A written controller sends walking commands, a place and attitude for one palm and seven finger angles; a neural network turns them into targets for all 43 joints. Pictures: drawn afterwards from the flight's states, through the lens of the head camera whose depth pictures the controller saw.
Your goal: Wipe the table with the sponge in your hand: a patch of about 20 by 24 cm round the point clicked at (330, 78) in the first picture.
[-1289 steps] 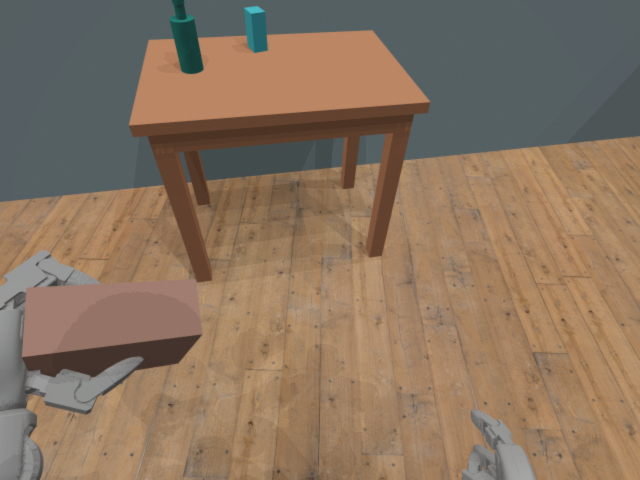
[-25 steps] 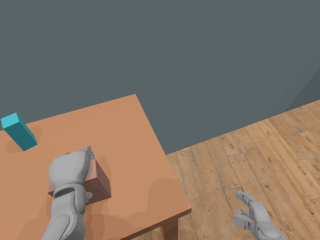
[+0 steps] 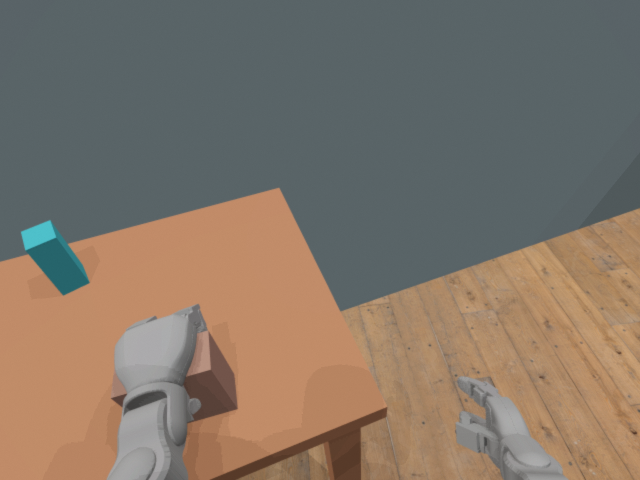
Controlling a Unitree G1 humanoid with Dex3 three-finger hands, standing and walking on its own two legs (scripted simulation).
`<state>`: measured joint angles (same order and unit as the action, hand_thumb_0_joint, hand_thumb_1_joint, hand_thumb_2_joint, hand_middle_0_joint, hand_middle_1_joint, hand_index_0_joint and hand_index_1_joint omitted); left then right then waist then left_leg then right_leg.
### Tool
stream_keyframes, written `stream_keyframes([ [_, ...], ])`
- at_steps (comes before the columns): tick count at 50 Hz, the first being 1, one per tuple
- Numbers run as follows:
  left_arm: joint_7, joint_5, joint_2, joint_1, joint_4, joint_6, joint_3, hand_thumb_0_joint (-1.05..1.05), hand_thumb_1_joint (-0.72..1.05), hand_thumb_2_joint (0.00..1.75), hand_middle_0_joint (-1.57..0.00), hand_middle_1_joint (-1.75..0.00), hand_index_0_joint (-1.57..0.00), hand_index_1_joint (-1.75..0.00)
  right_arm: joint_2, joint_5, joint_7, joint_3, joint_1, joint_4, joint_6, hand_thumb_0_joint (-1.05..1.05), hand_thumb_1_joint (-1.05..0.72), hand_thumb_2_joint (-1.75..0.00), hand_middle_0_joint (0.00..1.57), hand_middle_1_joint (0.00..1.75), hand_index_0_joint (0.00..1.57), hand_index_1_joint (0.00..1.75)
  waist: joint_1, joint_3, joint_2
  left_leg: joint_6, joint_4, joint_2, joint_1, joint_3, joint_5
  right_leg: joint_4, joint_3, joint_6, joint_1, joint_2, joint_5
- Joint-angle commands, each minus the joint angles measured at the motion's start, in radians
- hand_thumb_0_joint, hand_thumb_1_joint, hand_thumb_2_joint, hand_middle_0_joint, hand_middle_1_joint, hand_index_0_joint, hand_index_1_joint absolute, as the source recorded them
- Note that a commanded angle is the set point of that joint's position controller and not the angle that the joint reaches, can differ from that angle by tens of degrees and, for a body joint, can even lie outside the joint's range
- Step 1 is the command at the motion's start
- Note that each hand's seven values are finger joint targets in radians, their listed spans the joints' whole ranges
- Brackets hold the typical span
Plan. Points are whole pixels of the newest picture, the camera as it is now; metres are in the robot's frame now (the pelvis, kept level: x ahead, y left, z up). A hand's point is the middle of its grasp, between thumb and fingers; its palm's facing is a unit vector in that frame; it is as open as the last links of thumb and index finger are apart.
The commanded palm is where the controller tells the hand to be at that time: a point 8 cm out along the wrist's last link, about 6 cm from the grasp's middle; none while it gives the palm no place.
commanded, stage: slide across to the third lane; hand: left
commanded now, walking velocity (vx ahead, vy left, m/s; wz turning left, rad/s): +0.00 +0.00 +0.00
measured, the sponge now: (186, 391) +0.23 +0.23 -0.02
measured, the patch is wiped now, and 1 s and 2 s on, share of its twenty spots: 0.75 0.80 0.90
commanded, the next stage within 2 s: wipe forward along the third lane in 0.62 s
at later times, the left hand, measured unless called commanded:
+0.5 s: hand (213, 362) +0.24 +0.18 +0.05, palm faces +0.02 -0.10 -0.99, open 9.5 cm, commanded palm +0.21 +0.15 +0.10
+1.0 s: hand (237, 349) +0.26 +0.15 +0.04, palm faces -0.02 -0.09 -1.00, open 9.5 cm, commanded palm +0.24 +0.15 +0.08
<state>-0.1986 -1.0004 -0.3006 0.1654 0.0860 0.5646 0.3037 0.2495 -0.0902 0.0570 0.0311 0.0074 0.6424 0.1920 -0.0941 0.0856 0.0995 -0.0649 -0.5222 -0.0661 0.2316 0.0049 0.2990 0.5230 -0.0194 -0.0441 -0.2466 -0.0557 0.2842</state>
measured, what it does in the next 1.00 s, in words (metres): stands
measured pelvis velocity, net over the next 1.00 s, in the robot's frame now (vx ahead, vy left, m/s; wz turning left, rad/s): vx -0.02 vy -0.04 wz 0.02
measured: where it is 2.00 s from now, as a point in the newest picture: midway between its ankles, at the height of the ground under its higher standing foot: outside the picture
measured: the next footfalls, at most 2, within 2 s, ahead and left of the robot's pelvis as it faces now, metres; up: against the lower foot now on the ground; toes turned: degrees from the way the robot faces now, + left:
none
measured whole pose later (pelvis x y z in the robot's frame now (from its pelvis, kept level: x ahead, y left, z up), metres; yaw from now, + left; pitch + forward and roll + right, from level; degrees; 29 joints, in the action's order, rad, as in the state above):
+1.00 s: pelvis -0.02 -0.04 +0.00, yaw +1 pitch +0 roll +1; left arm -0.16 -0.97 -0.23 -0.15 -0.23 0.61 0.39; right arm 0.27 -0.10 0.01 0.02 0.01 0.69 0.19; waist -0.08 0.09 0.09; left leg -0.01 -0.52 -0.04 0.27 -0.03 0.26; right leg 0.54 0.02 -0.10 -0.29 -0.08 0.26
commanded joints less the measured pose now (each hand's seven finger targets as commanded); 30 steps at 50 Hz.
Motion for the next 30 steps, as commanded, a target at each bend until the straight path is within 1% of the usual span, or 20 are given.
stream_keyframes([
  [1,0.024,0.035,-0.024,-0.121,0.121,0.005,-0.003,0.0,0.1,1.3,-1.2,-1.6,-1.2,-1.6,0.101,-0.003,-0.012,-0.043,0.255,-0.187,-0.055,0.0,-0.9,-0.9,0.2,0.3,0.2,0.3,0.009,0.106,-0.135,0.015,0.08,0.05,-0.002,-0.097,-0.221,-0.06,-0.068,-0.039,0.07,0.003,-0.202],
  [4,0.031,0.048,0.012,-0.11,0.155,-0.006,0.039,0.0,0.1,1.3,-1.2,-1.6,-1.2,-1.6,0.091,-0.005,-0.007,-0.045,0.259,-0.194,-0.061,0.0,-0.9,-0.9,0.2,0.3,0.2,0.3,0.013,0.134,-0.135,0.01,0.065,0.048,-0.018,-0.094,-0.257,-0.047,-0.061,-0.039,0.092,0.011,-0.251],
  [5,0.034,0.054,0.013,-0.098,0.163,-0.008,0.042,0.0,0.1,1.3,-1.2,-1.6,-1.2,-1.6,0.091,-0.005,-0.006,-0.047,0.259,-0.195,-0.061,0.0,-0.9,-0.9,0.2,0.3,0.2,0.3,0.012,0.134,-0.145,0.008,0.063,0.047,-0.016,-0.092,-0.26,-0.05,-0.062,-0.037,0.098,0.013,-0.266],
  [6,0.036,0.053,-0.009,-0.105,0.176,-0.009,0.022,0.0,0.1,1.3,-1.2,-1.6,-1.2,-1.6,0.096,-0.003,-0.006,-0.048,0.26,-0.195,-0.061,0.0,-0.9,-0.9,0.2,0.3,0.2,0.3,0.01,0.137,-0.143,0.009,0.069,0.05,-0.017,-0.099,-0.261,-0.051,-0.073,-0.04,0.101,0.008,-0.263],
  [7,0.039,0.055,0.022,-0.125,0.182,-0.011,0.062,0.0,0.1,1.3,-1.2,-1.6,-1.2,-1.6,0.089,-0.004,-0.006,-0.045,0.261,-0.198,-0.063,0.0,-0.9,-0.9,0.2,0.3,0.2,0.3,0.019,0.125,-0.143,0.006,0.069,0.05,-0.018,-0.094,-0.253,-0.051,-0.066,-0.035,0.094,0.014,-0.255],
  [9,0.041,0.051,0.022,-0.158,0.161,-0.014,0.065,0.0,0.1,1.3,-1.2,-1.6,-1.2,-1.6,0.091,-0.004,-0.006,-0.045,0.257,-0.191,-0.064,0.0,-0.9,-0.9,0.2,0.3,0.2,0.3,0.025,0.088,-0.162,0.007,0.072,0.052,-0.007,-0.095,-0.234,-0.058,-0.063,-0.036,0.071,0.012,-0.238],
  [11,0.038,0.045,-0.018,-0.177,0.148,-0.01,0.025,0.0,0.1,1.3,-1.2,-1.6,-1.2,-1.6,0.098,-0.003,-0.011,-0.046,0.261,-0.184,-0.063,0.0,-0.9,-0.9,0.2,0.3,0.2,0.3,0.017,0.08,-0.159,0.009,0.083,0.051,-0.002,-0.095,-0.21,-0.072,-0.079,-0.037,0.073,0.006,-0.205],
  [12,0.036,0.04,0.018,-0.208,0.143,-0.011,0.06,0.0,0.1,1.3,-1.2,-1.6,-1.2,-1.6,0.091,-0.005,-0.01,-0.044,0.263,-0.184,-0.065,0.0,-0.9,-0.9,0.2,0.3,0.2,0.3,0.023,0.083,-0.156,0.009,0.081,0.051,-0.004,-0.091,-0.203,-0.064,-0.07,-0.035,0.067,0.011,-0.192],
  [14,0.03,0.036,0.032,-0.24,0.111,-0.009,0.072,0.0,0.1,1.3,-1.2,-1.6,-1.2,-1.6,0.092,-0.007,-0.011,-0.046,0.261,-0.176,-0.067,0.0,-0.9,-0.9,0.2,0.3,0.2,0.3,0.026,0.068,-0.167,0.01,0.08,0.053,-0.005,-0.092,-0.19,-0.067,-0.064,-0.035,0.042,0.009,-0.169],
  [15,0.029,0.034,0.055,-0.257,0.102,-0.008,0.095,0.0,0.1,1.3,-1.2,-1.6,-1.2,-1.6,0.092,-0.007,-0.01,-0.046,0.263,-0.174,-0.068,0.0,-0.9,-0.9,0.2,0.3,0.2,0.3,0.027,0.073,-0.159,0.01,0.077,0.051,-0.009,-0.09,-0.192,-0.065,-0.058,-0.036,0.037,0.009,-0.171],
  [16,0.026,0.035,0.04,-0.266,0.103,-0.006,0.077,0.0,0.1,1.3,-1.2,-1.6,-1.2,-1.6,0.093,-0.006,-0.009,-0.047,0.262,-0.177,-0.067,0.0,-0.9,-0.9,0.2,0.3,0.2,0.3,0.023,0.089,-0.157,0.01,0.082,0.049,-0.007,-0.092,-0.187,-0.067,-0.068,-0.038,0.05,0.004,-0.166],
  [18,0.023,0.038,0.08,-0.275,0.089,-0.008,0.118,0.0,0.1,1.3,-1.2,-1.6,-1.2,-1.6,0.089,-0.007,-0.008,-0.049,0.265,-0.176,-0.069,0.0,-0.9,-0.9,0.2,0.3,0.2,0.3,0.027,0.104,-0.169,0.008,0.066,0.045,-0.012,-0.087,-0.191,-0.06,-0.057,-0.034,0.048,0.01,-0.178],
  [20,0.024,0.036,0.093,-0.29,0.071,-0.006,0.132,0.0,0.1,1.3,-1.2,-1.6,-1.2,-1.6,0.091,-0.007,-0.006,-0.05,0.264,-0.171,-0.066,0.0,-0.9,-0.9,0.2,0.3,0.2,0.3,0.031,0.122,-0.176,0.009,0.06,0.041,-0.005,-0.081,-0.194,-0.057,-0.061,-0.033,0.056,0.013,-0.196],
  [21,0.025,0.037,0.079,-0.281,0.067,-0.002,0.114,0.0,0.1,1.3,-1.2,-1.6,-1.2,-1.6,0.092,-0.006,-0.006,-0.052,0.264,-0.174,-0.065,0.0,-0.9,-0.9,0.2,0.3,0.2,0.3,0.026,0.122,-0.187,0.009,0.064,0.041,-0.001,-0.083,-0.191,-0.063,-0.068,-0.033,0.062,0.009,-0.192],
  [22,0.026,0.037,0.097,-0.302,0.068,-0.002,0.14,0.0,0.1,1.3,-1.2,-1.6,-1.2,-1.6,0.088,-0.008,-0.005,-0.049,0.269,-0.172,-0.065,0.0,-0.9,-0.9,0.2,0.3,0.2,0.3,0.035,0.123,-0.191,0.007,0.056,0.038,0.0,-0.076,-0.189,-0.06,-0.07,-0.029,0.064,0.017,-0.201],
  [23,0.025,0.04,0.093,-0.307,0.052,0.002,0.134,0.0,0.1,1.3,-1.2,-1.6,-1.2,-1.6,0.089,-0.009,-0.006,-0.051,0.267,-0.17,-0.063,0.0,-0.9,-0.9,0.2,0.3,0.2,0.3,0.033,0.119,-0.195,0.008,0.056,0.038,0.005,-0.074,-0.18,-0.064,-0.067,-0.028,0.061,0.018,-0.192],
  [24,0.027,0.037,0.105,-0.347,0.057,0.001,0.153,0.0,0.1,1.3,-1.2,-1.6,-1.2,-1.6,0.088,-0.009,-0.007,-0.048,0.273,-0.168,-0.062,0.0,-0.9,-0.9,0.2,0.3,0.2,0.3,0.04,0.124,-0.189,0.008,0.051,0.034,0.006,-0.072,-0.18,-0.062,-0.072,-0.027,0.061,0.021,-0.2],
  [26,0.025,0.044,0.068,-0.347,0.032,0.012,0.108,0.0,0.1,1.3,-1.2,-1.6,-1.2,-1.6,0.091,-0.009,-0.01,-0.047,0.274,-0.165,-0.057,0.0,-0.9,-0.9,0.2,0.3,0.2,0.3,0.031,0.116,-0.196,0.009,0.061,0.033,0.021,-0.072,-0.165,-0.075,-0.082,-0.027,0.074,0.018,-0.188],
  [27,0.022,0.038,0.073,-0.374,0.019,0.014,0.115,0.0,0.1,1.3,-1.2,-1.6,-1.2,-1.6,0.089,-0.01,-0.011,-0.045,0.275,-0.158,-0.056,0.0,-0.9,-0.9,0.2,0.3,0.2,0.3,0.036,0.127,-0.194,0.01,0.055,0.032,0.02,-0.065,-0.166,-0.066,-0.08,-0.025,0.079,0.023,-0.193],
  [30,0.022,0.041,0.087,-0.387,-0.01,0.021,0.124,0.0,0.1,1.3,-1.2,-1.6,-1.2,-1.6,0.086,-0.012,-0.011,-0.043,0.282,-0.156,-0.053,0.0,-0.9,-0.9,0.2,0.3,0.2,0.3,0.034,0.113,-0.188,0.013,0.052,0.03,0.027,-0.061,-0.167,-0.069,-0.076,-0.024,0.072,0.026,-0.208],
])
